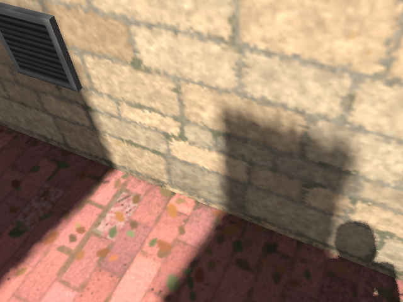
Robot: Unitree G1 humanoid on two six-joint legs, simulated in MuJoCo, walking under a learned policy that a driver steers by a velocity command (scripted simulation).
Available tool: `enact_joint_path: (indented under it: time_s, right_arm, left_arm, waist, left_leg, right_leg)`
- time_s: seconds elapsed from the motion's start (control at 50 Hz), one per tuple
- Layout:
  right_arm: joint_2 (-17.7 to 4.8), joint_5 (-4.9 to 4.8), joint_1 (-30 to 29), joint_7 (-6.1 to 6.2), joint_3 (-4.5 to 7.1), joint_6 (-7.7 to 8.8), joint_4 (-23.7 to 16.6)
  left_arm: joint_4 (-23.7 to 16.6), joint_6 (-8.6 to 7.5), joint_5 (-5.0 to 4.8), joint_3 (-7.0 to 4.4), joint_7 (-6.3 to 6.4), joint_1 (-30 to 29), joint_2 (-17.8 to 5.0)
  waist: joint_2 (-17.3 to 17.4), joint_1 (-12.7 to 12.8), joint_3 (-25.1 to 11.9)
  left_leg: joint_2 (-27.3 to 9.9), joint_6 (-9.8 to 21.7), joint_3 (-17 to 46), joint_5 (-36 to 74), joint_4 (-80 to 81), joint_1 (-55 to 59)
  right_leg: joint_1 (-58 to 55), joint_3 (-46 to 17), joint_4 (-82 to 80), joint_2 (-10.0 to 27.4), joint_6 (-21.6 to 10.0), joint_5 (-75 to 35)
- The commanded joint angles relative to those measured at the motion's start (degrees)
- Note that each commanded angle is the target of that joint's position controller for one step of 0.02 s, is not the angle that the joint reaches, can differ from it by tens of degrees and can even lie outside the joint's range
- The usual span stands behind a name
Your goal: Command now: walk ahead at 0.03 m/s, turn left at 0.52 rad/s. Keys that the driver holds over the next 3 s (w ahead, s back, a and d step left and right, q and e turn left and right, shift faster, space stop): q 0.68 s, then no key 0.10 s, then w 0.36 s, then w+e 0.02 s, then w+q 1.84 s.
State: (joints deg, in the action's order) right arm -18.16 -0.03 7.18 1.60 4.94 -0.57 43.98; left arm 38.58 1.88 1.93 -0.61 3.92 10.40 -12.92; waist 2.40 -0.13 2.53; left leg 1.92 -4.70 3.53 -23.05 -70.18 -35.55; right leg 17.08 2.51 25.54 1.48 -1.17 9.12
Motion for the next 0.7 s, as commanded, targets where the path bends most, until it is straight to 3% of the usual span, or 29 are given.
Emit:
enact_joint_path:
  time_s: [0.02,0.08,0.14,0.18,0.2,0.22,0.24,0.26,0.28,0.3,0.32,0.34,0.38,0.42,0.48,0.56,0.58,0.66,0.7]
  right_arm:
    - [-0.9,0.06,-3.5,-0.46,-0.93,0.35,-7.2]
    - [-0.5,0.26,-4.0,-1.89,-1.88,-0.06,-9.3]
    - [-2.3,0.59,-2.1,-3.31,-1.74,-0.19,-10.2]
    - [-2.8,-0.05,1.3,-3.84,-1.44,-0.74,-9.2]
    - [-3.3,0.18,4.5,-3.85,-1.01,-1.10,-7.8]
    - [-4.8,0.39,7.1,-3.45,-0.31,-1.48,-7.0]
    - [-9.8,0.24,9.0,-2.27,1.03,-1.89,-7.5]
    - [-14.9,3.08,8.2,-2.19,2.09,-0.91,-10.6]
    - [-13.7,3.18,7.0,-2.27,2.10,0.61,-11.4]
    - [-12.0,2.07,3.6,-1.92,1.63,1.36,-11.8]
    - [-9.8,0.72,0.6,-1.62,1.12,1.43,-12.6]
    - [-9.2,-0.10,-0.7,-1.30,0.83,1.02,-12.7]
    - [-7.8,0.33,-0.2,-0.84,0.12,0.44,-12.9]
    - [-7.5,0.58,1.2,-0.35,0.00,0.18,-12.8]
    - [-8.7,0.50,2.1,0.26,0.54,-0.91,-12.9]
    - [-10.1,0.50,3.2,0.71,1.37,-1.63,-13.2]
    - [-9.4,0.32,4.0,0.67,1.31,-1.40,-13.0]
    - [-9.8,-0.39,3.0,0.27,1.77,-1.79,-13.6]
    - [-9.3,-0.91,1.2,0.50,1.65,-2.38,-14.2]
  left_arm:
    - [-2.3,-0.05,-0.19,-3.04,0.79,2.0,-9.7]
    - [-2.8,0.31,-0.61,-4.50,1.48,0.8,-12.5]
    - [-2.6,0.08,-1.84,-5.67,1.68,1.1,-14.3]
    - [-2.3,-0.65,-3.20,-5.42,1.74,0.6,-13.1]
    - [-1.8,-0.96,-3.46,-5.19,1.56,1.3,-12.2]
    - [-0.7,-1.27,-2.94,-4.83,1.17,3.9,-10.5]
    - [-1.8,-1.55,-0.53,-3.92,0.33,4.3,-7.0]
    - [-6.0,-2.10,-0.28,-3.56,0.80,-2.4,-6.9]
    - [-6.2,-2.44,-1.19,-4.36,0.97,-4.4,-9.6]
    - [-5.6,-2.41,-1.79,-4.78,1.05,-3.8,-10.6]
    - [-3.7,-2.22,-1.34,-5.33,1.55,-2.3,-11.5]
    - [-3.1,-2.17,-0.42,-5.66,1.92,-1.3,-12.0]
    - [-2.7,-2.16,0.20,-5.53,1.26,0.6,-10.7]
    - [-2.7,-2.20,-0.54,-5.21,0.89,1.0,-9.6]
    - [-3.7,-2.86,-1.38,-4.70,0.60,-1.3,-9.3]
    - [-4.2,-4.03,-1.71,-4.14,-0.79,-4.4,-9.1]
    - [-3.9,-3.98,-1.54,-4.11,-1.09,-4.9,-9.2]
    - [-3.1,-4.39,-2.68,-4.27,-1.86,-3.9,-10.2]
    - [-1.9,-4.96,-2.68,-4.77,-2.50,-0.5,-10.8]
  waist:
    - [-8.8,1.8,-7.0]
    - [-10.4,1.9,-7.4]
    - [-12.7,1.2,-7.1]
    - [-11.8,-0.1,-8.1]
    - [-10.8,-1.0,-8.6]
    - [-6.7,-1.3,-7.9]
    - [8.4,-0.4,-6.2]
    - [13.8,-3.4,-7.9]
    - [7.3,-3.8,-8.7]
    - [5.5,-1.6,-6.9]
    - [2.3,-0.2,-6.2]
    - [1.9,0.6,-6.0]
    - [2.9,1.5,-7.7]
    - [4.5,1.1,-8.6]
    - [6.4,0.1,-7.9]
    - [7.6,-1.8,-7.8]
    - [7.5,-2.3,-7.6]
    - [9.1,-1.6,-8.1]
    - [8.0,0.8,-9.2]
  left_leg:
    - [-2.9,-1.5,-0.5,0.3,4.2,-6.2]
    - [-4.1,-0.6,-3.3,0.5,14.8,2.0]
    - [-3.1,2.0,-6.0,0.3,24.7,11.0]
    - [-2.1,4.7,-7.5,5.3,35.5,17.5]
    - [-0.2,6.2,-8.7,7.8,41.3,22.5]
    - [-0.8,8.0,-5.2,12.5,45.9,28.8]
    - [-13.2,13.1,12.8,29.4,47.8,37.0]
    - [-26.2,25.7,31.2,33.0,52.0,30.7]
    - [-24.8,26.7,28.9,29.4,53.1,29.6]
    - [-20.7,22.8,24.0,23.2,52.9,27.9]
    - [-16.7,18.6,19.8,19.4,51.9,26.4]
    - [-15.0,16.9,17.9,19.9,51.3,24.6]
    - [-12.2,16.4,15.7,22.7,50.8,20.8]
    - [-11.1,16.5,15.9,21.7,50.5,21.3]
    - [-10.5,16.2,19.1,16.0,50.5,23.9]
    - [-10.3,15.7,23.7,10.1,50.1,25.5]
    - [-10.4,15.6,24.9,11.0,50.0,25.0]
    - [-8.6,15.7,28.4,17.0,48.0,25.8]
    - [-6.7,14.3,28.0,20.1,45.3,24.5]
  right_leg:
    - [-13.5,-11.3,-8.3,15.1,-11.6,-14.1]
    - [-9.8,-8.1,-8.9,15.6,-10.6,-7.4]
    - [-5.8,-6.0,-8.3,15.8,-8.3,-3.8]
    - [-4.4,-4.5,-4.4,16.2,-6.4,-6.5]
    - [-2.7,-2.6,-1.3,14.7,-4.2,-6.2]
    - [3.0,1.3,5.7,12.3,-0.2,-2.1]
    - [19.4,7.2,23.8,5.8,5.8,18.8]
    - [28.5,-1.1,37.0,-0.1,7.7,30.3]
    - [28.6,-6.9,44.0,0.5,6.9,27.4]
    - [29.8,-8.1,44.1,1.2,5.9,20.6]
    - [29.0,-8.1,42.5,2.2,5.9,15.2]
    - [27.6,-7.7,42.1,2.0,6.2,12.0]
    - [22.2,-7.1,43.1,0.2,6.8,8.5]
    - [21.3,-7.1,41.1,-0.9,7.1,7.4]
    - [22.3,-7.9,33.0,-1.4,6.8,7.2]
    - [17.9,-8.8,20.5,-2.5,5.7,8.9]
    - [15.6,-9.2,17.8,-2.8,5.9,9.9]
    - [7.6,-8.9,7.5,-4.3,4.7,11.1]
    - [-0.7,-7.4,-3.6,-3.0,3.2,2.9]
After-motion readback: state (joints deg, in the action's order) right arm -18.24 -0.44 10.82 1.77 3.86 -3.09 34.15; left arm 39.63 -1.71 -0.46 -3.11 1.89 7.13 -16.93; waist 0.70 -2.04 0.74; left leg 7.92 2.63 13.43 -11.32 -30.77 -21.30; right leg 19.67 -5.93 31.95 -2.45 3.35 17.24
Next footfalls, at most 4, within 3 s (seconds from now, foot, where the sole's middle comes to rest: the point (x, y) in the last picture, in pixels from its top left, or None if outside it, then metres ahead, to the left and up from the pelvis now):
0.24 left None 0.03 0.14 -0.78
0.72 right None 0.09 -0.06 -0.78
1.08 left None -0.02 0.18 -0.78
1.50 right None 0.35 0.16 -0.78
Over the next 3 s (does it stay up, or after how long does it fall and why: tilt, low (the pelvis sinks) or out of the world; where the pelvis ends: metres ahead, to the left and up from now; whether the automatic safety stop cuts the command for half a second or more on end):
stays up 0.54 0.90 -0.02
